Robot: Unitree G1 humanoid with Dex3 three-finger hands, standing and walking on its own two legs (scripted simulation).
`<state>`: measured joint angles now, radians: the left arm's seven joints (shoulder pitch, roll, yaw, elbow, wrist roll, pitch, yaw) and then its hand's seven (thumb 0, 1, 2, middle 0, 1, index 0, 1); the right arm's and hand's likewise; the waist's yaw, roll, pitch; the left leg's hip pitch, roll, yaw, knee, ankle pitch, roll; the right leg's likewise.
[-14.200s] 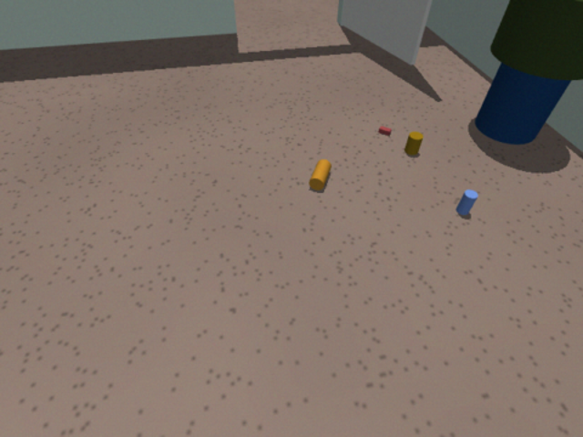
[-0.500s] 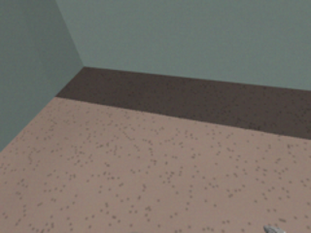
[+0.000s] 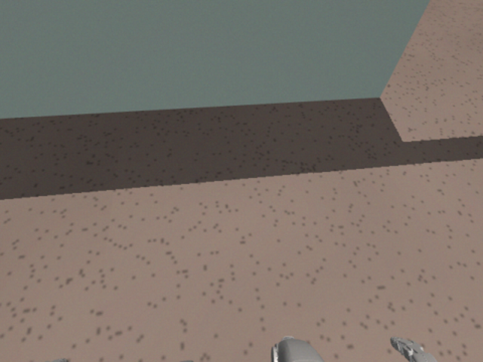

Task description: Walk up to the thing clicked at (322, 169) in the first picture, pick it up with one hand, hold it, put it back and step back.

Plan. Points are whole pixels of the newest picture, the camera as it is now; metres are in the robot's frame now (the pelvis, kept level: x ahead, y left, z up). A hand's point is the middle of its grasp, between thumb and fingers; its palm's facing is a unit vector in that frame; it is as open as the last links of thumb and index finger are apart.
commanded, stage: walk up
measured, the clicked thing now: out of the picture -0.24 -1.47 -0.73
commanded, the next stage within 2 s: none
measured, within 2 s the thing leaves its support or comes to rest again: neither
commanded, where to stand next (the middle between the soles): +0.06 -0.05 m, yaw -113 degrees
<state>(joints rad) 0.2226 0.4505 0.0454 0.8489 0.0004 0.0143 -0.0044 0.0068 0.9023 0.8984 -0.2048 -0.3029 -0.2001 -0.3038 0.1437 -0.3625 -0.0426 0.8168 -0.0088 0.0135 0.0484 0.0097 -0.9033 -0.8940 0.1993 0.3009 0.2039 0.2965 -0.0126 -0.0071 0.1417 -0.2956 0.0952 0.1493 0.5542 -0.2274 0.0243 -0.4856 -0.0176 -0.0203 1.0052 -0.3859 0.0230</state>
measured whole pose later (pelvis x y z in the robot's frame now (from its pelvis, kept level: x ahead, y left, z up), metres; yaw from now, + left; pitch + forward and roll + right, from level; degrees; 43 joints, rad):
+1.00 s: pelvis +0.00 +0.06 -0.01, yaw -59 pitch -2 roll -1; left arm 0.26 0.41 0.05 0.74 0.04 -0.01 -0.04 0.01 0.90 0.90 -0.21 -0.30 -0.20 -0.30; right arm 0.28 -0.47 -0.10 0.82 -0.02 0.04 0.06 0.01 -0.91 -0.89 0.20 0.30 0.20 0.30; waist -0.02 0.09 0.10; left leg -0.38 0.14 0.12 0.98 -0.53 -0.03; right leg -0.31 0.00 -0.01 0.66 -0.34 -0.01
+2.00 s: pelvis +0.07 +0.05 -0.03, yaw -101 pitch -2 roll +1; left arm 0.23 0.41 0.04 0.78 0.01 0.01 0.02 0.01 0.90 0.90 -0.21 -0.30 -0.21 -0.30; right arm 0.23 -0.40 -0.04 0.81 -0.03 -0.03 0.01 0.01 -0.90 -0.89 0.20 0.30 0.20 0.30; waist -0.02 -0.01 0.13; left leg -0.40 0.04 0.06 0.84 -0.40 0.01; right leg -0.51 0.10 0.15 1.05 -0.51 -0.01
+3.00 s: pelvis +0.07 +0.04 +0.00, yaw -115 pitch -2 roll +1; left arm 0.10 0.37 0.00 1.07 0.01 -0.03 0.01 0.01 0.90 0.90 -0.21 -0.30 -0.20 -0.30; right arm 0.04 -0.39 -0.03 1.09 0.00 0.01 0.02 0.01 -0.90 -0.89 0.20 0.30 0.20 0.30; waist -0.02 0.01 0.09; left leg -0.24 0.07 0.11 0.56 -0.28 -0.02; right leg -0.28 0.05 0.18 0.59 -0.27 0.02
